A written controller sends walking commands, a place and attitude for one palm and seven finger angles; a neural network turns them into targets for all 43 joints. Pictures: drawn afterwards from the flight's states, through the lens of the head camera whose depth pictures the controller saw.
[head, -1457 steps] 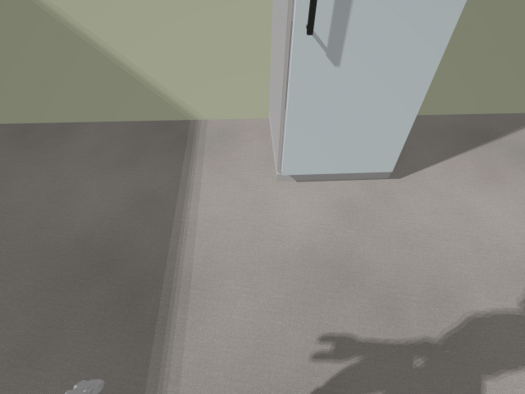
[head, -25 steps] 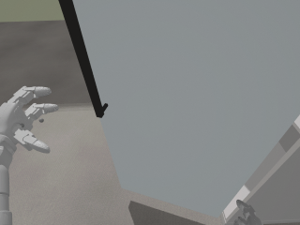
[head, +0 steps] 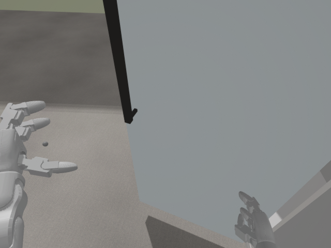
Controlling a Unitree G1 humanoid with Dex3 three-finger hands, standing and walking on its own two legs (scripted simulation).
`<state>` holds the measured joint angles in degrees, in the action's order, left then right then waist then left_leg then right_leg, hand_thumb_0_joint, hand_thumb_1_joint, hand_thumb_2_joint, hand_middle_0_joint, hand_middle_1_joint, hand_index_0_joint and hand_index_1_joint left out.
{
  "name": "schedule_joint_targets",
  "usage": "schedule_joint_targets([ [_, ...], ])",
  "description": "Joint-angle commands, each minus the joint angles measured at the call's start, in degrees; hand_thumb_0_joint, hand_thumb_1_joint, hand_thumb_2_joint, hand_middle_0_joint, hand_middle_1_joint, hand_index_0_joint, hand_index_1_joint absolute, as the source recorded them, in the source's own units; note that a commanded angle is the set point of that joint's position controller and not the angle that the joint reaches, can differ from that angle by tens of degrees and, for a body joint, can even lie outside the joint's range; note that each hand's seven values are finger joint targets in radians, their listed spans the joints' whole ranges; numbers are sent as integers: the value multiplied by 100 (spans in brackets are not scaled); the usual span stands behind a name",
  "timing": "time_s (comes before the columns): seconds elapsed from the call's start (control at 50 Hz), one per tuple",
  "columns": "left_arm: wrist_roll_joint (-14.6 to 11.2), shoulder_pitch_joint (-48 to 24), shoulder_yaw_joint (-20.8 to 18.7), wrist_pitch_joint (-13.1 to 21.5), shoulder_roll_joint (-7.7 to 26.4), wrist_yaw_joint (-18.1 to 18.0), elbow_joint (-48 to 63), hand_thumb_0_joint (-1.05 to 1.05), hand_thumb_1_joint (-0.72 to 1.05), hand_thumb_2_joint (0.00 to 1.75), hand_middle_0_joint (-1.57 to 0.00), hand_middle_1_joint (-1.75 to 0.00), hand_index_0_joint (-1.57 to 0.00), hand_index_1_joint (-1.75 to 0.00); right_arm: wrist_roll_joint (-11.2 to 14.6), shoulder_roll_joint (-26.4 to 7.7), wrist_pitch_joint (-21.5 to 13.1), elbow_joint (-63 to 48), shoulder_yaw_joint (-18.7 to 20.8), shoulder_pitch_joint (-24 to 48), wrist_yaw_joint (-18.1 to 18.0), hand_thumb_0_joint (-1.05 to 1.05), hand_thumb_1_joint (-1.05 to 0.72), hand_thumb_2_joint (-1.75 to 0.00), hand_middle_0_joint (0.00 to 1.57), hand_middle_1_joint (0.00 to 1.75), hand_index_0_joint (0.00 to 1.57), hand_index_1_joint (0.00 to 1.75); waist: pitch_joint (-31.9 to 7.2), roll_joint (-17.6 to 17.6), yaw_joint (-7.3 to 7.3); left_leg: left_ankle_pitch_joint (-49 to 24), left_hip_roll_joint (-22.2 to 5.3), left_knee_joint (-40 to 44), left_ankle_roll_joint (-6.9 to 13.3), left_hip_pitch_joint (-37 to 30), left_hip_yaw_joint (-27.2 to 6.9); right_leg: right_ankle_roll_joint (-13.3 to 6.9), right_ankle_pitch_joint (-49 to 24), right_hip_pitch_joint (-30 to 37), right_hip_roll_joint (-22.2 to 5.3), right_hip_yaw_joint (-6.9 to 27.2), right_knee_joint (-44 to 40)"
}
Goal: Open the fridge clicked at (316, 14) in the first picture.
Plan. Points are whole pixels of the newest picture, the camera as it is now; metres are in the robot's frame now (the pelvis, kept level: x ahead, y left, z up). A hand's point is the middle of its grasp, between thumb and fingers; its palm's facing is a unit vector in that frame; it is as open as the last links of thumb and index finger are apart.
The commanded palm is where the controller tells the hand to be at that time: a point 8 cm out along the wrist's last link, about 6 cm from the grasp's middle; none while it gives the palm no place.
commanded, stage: draw the hand back to the body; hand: left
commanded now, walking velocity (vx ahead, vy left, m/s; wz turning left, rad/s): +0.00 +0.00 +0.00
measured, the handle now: (122, 47) +0.47 +0.18 +0.27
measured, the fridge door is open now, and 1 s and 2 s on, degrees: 71 71 71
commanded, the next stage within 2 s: step back with the hand held close in 0.92 s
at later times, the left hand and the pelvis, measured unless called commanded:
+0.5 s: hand (55, 156) +0.22 +0.25 +0.16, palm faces +0.48 -0.80 -0.35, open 9.2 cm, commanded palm +0.17 +0.29 +0.17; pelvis +0.02 -0.01 +0.00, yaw -1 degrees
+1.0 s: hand (49, 164) +0.20 +0.25 +0.16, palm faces +0.50 -0.80 -0.34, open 7.4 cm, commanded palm +0.16 +0.29 +0.17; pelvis +0.01 -0.01 +0.00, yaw -1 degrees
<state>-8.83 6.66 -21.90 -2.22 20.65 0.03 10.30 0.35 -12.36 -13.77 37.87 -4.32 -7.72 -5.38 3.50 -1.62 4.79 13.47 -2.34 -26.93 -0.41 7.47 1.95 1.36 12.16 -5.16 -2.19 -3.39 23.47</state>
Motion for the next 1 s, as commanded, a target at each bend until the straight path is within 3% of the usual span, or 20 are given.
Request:
schedule_joint_targets([
  [0.0, 349, -965, -269, 767, 1019, -732, 1650, 0, -4, 44, -23, -85, -23, -85, -107, -783, -227, -586, 433, 566, -83, 0, -90, -90, 20, 30, 20, 30, -873, -473, -131, -331, 81, 811, 23, -241, 30, -246, -122, 174, 252, 50, -493],
  [0.1, 480, -700, -231, 883, 970, -903, 1563, 0, 14, 53, -23, -75, -23, -75, -124, -762, -119, -461, 485, 648, -123, 0, -90, -90, 20, 30, 20, 30, -618, -325, -118, -562, 80, 883, 50, -286, 61, -232, -239, 254, 249, 51, -586],
  [0.12, 499, -623, -266, 911, 985, -925, 1608, 0, 17, 55, -22, -73, -22, -73, -132, -758, -100, -447, 505, 639, -127, 0, -90, -90, 20, 30, 20, 30, -719, -362, -108, -642, 92, 875, 52, -350, 79, -231, -312, 315, 239, 50, -580],
  [0.14, 510, -451, -378, 934, 1089, -941, 1636, 0, 21, 57, -22, -70, -22, -70, -150, -787, -94, -425, 525, 645, -129, 0, -90, -90, 20, 30, 20, 30, -780, -194, -70, -767, 92, 849, 61, -370, 62, -239, -424, 410, 243, 45, -574],
  [0.16, 514, -315, -323, 946, 1007, -930, 1669, 0, 25, 58, -22, -68, -22, -68, -137, -752, -77, -435, 530, 674, -122, 0, -90, -90, 20, 30, 20, 30, -753, -362, -73, -874, 90, 831, 65, -404, 109, -235, -527, 398, 235, 62, -560],
  [0.26, 506, 437, -381, 1011, 974, -914, 1909, 0, 43, 67, -22, -58, -22, -58, -150, -729, -39, -498, 578, 635, -61, 0, -90, -90, 20, 30, 20, 30, -718, -366, -12, -1316, 91, 765, 46, -364, 131, -222, -967, 543, 207, 54, -461],
  [0.28, 496, 614, -407, 1012, 964, -911, 1854, 0, 47, 69, -22, -55, -22, -55, -152, -730, -18, -499, 589, 620, -54, 0, -90, -90, 20, 30, 20, 30, -658, -152, -10, -1338, 85, 749, 51, -328, 140, -207, -1007, 528, 213, 40, -460],
  [0.34, 484, 990, -522, 1028, 1022, -886, 1963, 0, 57, 74, -21, -49, -21, -49, -143, -737, 31, -537, 649, 598, -43, 0, -90, -90, 20, 30, 20, 30, -629, -125, 2, -1483, 77, 672, 68, -355, 197, -198, -1210, 520, 197, 82, -455],
  [0.42, 481, 1189, -406, 1059, 879, -864, 2097, 0, 72, 81, -21, -41, -21, -41, -128, -697, 72, -596, 650, 561, -41, 0, -90, -90, 20, 30, 20, 30, -440, -65, -48, -1317, 72, 659, 67, -311, 228, -166, -1044, 340, 202, 79, -493],
  [0.46, 497, 1200, -437, 1084, 946, -873, 2248, 0, 79, 85, -20, -36, -20, -36, -131, -692, 61, -628, 659, 571, -66, 0, -90, -90, 20, 30, 20, 30, -448, -223, -39, -1295, 86, 619, 94, -372, 264, -164, -1084, 307, 173, 122, -510],
  [0.52, 500, 1381, -407, 1109, 888, -872, 2259, 0, 90, 90, -20, -30, -20, -30, -136, -676, 53, -642, 658, 557, -73, 0, -90, -90, 20, 30, 20, 30, -424, -57, -40, -1196, 89, 612, 106, -383, 265, -153, -981, 252, 190, 119, -527],
  [0.64, 507, 1062, -385, 1103, 925, -889, 2176, 0, 90, 90, -20, -30, -20, -30, -146, -678, 63, -582, 646, 595, -153, 0, -90, -90, 20, 30, 20, 30, -259, 16, -76, -906, 117, 584, 146, -415, 287, -142, -716, 108, 162, 175, -670],
  [0.68, 520, 1036, -332, 1118, 870, -888, 2261, 0, 90, 90, -20, -30, -20, -30, -150, -638, 46, -599, 621, 616, -152, 0, -90, -90, 20, 30, 20, 30, -358, -249, -67, -952, 123, 607, 140, -485, 280, -149, -730, 148, 162, 158, -637],
  [0.76, 517, 1094, -345, 1107, 883, -888, 2295, 0, 90, 90, -20, -30, -20, -30, -165, -630, 24, -592, 609, 617, -146, 0, -90, -90, 20, 30, 20, 30, -467, -204, -47, -1036, 114, 633, 134, -508, 257, -148, -818, 250, 161, 141, -603],
  [0.84, 503, 1149, -412, 1082, 924, -882, 2131, 0, 90, 90, -20, -30, -20, -30, -167, -641, 38, -566, 604, 640, -146, 0, -90, -90, 20, 30, 20, 30, -278, -55, -26, -900, 102, 686, 128, -419, 227, -155, -639, 203, 178, 131, -659],
  [0.98, 516, 1100, -363, 1124, 875, -882, 2262, 0, 90, 90, -20, -30, -20, -30, -155, -623, 18, -589, 583, 646, -117, 0, -90, -90, 20, 30, 20, 30, -298, -305, -26, -807, 95, 760, 83, -389, 187, -168, -448, 200, 192, 95, -640],
])
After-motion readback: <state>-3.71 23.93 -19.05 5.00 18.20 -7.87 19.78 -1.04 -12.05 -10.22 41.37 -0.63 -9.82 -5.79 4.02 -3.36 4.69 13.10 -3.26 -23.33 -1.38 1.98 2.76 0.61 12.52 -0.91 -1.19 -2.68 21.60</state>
